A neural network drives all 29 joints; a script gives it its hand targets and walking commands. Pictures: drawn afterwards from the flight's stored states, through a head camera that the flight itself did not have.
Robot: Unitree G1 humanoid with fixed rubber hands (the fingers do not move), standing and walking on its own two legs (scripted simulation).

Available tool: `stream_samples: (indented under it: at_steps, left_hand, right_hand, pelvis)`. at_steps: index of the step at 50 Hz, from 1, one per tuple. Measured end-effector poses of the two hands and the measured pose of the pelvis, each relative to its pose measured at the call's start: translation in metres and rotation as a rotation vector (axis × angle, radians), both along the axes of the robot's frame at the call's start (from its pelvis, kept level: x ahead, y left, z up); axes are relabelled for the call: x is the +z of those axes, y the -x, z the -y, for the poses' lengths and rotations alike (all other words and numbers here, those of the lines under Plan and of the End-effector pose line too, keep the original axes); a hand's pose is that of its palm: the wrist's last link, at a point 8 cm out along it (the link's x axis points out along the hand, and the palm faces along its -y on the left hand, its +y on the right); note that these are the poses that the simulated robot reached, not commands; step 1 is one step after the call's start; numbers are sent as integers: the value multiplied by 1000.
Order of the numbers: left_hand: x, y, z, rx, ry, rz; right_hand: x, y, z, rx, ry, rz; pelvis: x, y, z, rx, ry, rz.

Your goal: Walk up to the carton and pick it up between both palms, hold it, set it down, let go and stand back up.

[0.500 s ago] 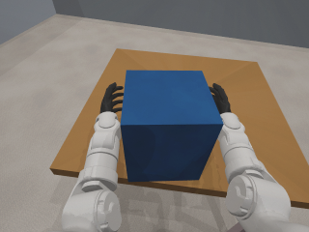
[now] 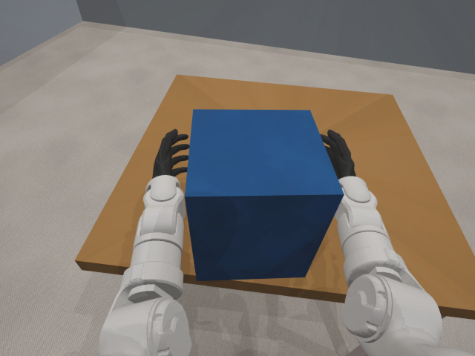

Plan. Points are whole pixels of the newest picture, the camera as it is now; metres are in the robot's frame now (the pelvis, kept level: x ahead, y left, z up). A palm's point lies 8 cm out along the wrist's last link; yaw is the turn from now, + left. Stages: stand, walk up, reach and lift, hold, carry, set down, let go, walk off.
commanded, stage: set down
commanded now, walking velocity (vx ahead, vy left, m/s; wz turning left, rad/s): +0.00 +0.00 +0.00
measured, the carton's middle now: (251, 197) +0.39 +0.03 +0.06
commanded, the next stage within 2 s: none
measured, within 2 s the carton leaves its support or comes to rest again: neither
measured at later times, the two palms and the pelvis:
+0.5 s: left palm (165, 176) +0.38 +0.18 +0.11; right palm (340, 176) +0.42 -0.13 +0.12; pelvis +0.00 +0.00 +0.00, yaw +0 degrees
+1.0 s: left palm (168, 175) +0.40 +0.18 +0.09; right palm (340, 165) +0.46 -0.13 +0.10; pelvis -0.01 +0.00 -0.01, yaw -2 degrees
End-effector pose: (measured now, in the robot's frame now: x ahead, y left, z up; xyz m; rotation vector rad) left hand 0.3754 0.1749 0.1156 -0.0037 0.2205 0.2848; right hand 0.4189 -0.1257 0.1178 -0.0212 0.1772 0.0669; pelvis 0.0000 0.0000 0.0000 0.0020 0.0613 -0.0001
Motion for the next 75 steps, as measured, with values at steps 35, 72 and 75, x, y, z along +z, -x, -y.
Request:
stream_samples:
  at_steps: [35,72,75]
  left_hand:
    - [-7,-5,0,0,-36,-19]
    - [50,-27,-31,6,8,-11]
    - [61,-26,-31,7,7,-17]
  right_hand:
    - [-10,-1,2,12,0,-1]
    - [47,-41,58,-8,-9,-62]
    - [58,-41,54,2,-17,-56]
  pelvis:
    - [-1,-3,-2,-23,-1,15]
    - [-7,14,14,-20,9,-140]
    - [-6,15,14,-21,8,-128]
